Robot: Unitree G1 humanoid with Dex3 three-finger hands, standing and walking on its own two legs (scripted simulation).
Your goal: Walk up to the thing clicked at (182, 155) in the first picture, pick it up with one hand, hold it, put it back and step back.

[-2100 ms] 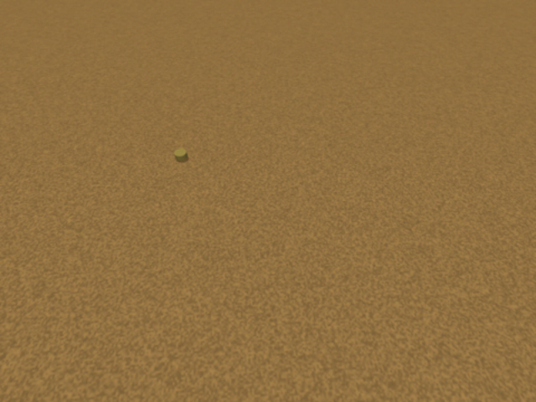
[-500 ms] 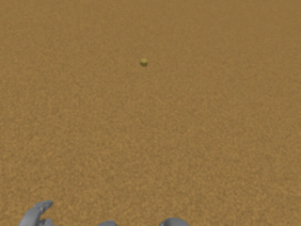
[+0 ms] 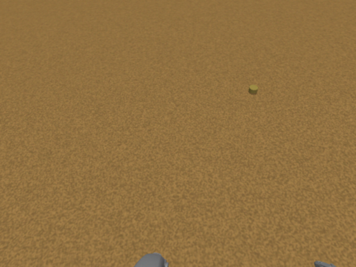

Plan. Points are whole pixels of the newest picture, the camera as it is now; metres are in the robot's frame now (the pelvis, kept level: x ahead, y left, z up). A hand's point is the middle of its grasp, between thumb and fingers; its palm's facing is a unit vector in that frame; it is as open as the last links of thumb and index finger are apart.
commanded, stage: walk up
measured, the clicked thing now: (253, 89) +1.58 -0.51 -0.75
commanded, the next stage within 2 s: stand in 1.32 s
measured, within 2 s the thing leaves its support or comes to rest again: neither
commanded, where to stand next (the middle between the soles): +0.09 +0.00 m, yaw +14 degrees
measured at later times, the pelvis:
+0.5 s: pelvis +0.01 +0.00 -0.02, yaw +12 degrees
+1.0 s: pelvis +0.02 +0.01 +0.00, yaw +16 degrees
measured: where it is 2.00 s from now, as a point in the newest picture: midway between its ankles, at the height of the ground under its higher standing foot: outside the picture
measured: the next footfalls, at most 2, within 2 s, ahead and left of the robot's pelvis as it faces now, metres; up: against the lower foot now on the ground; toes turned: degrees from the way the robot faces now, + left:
left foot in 0.14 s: +0.03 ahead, +0.13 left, +0.00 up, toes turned +14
right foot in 0.46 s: +0.12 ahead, -0.12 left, +0.00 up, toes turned +14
